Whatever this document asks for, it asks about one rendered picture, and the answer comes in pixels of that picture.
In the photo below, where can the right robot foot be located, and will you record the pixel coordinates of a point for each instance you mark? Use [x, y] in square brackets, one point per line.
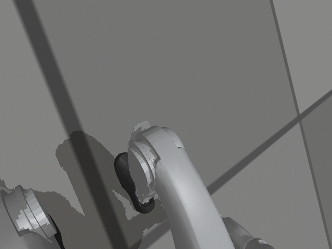
[122, 170]

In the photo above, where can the right robot hand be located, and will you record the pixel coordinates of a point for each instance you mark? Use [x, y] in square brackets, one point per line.
[239, 235]

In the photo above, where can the right robot arm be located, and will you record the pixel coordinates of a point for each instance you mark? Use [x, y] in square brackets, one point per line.
[258, 243]

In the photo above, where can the left robot foot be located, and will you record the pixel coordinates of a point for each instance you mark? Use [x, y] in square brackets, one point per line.
[58, 236]

